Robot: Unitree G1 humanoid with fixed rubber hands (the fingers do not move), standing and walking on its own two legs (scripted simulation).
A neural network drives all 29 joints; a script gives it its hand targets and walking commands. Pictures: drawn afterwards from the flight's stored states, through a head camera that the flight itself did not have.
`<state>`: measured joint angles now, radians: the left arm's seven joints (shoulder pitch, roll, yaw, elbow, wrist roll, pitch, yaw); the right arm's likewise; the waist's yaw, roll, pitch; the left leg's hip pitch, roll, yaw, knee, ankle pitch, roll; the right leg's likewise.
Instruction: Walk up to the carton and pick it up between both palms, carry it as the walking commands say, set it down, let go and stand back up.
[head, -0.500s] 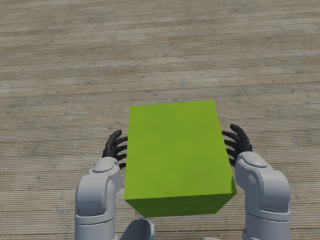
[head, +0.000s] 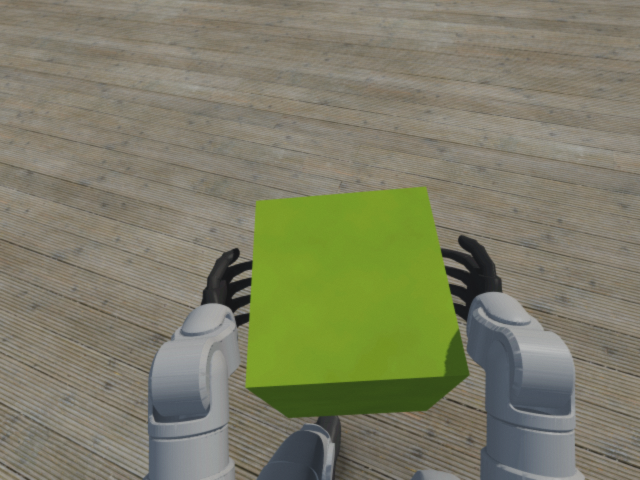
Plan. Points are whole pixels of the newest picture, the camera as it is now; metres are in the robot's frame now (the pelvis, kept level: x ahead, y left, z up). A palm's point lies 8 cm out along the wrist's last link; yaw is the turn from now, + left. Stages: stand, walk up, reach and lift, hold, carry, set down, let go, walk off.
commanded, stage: carry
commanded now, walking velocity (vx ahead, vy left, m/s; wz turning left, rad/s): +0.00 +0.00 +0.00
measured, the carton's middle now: (349, 315) +0.30 +0.01 +0.00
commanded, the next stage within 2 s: none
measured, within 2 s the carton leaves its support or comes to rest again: neither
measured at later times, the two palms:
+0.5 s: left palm out of the picture +0.10 +0.22 +0.09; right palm (437, 453) +0.13 -0.07 +0.10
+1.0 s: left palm out of the picture +0.02 +0.21 +0.09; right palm out of the picture +0.05 -0.07 +0.09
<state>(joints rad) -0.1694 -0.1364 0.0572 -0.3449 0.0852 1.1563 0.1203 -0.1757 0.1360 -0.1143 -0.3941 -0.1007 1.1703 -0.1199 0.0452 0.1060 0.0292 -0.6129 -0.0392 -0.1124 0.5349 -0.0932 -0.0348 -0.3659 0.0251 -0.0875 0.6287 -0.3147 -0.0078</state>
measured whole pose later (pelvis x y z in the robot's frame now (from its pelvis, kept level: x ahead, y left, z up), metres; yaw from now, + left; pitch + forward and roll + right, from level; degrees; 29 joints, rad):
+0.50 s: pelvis -0.15 +0.05 +0.01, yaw +3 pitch +2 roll +0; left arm -0.15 -0.13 0.09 -0.32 0.12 1.25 0.10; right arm -0.20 0.14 -0.10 -0.27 -0.09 1.20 -0.14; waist 0.02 -0.01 -0.09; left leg -0.40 -0.01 0.04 0.55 -0.19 0.02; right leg -0.39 -0.07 -0.09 0.68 -0.37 0.05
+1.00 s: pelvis -0.24 +0.05 +0.01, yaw +6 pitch +0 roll -2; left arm -0.21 -0.14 0.08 -0.10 0.17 1.16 0.08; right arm -0.21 0.14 -0.16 -0.12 -0.14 1.13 -0.10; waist -0.01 0.06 -0.10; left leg -0.46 0.03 0.04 0.46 -0.09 0.02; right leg -0.41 -0.03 -0.13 0.61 -0.40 -0.03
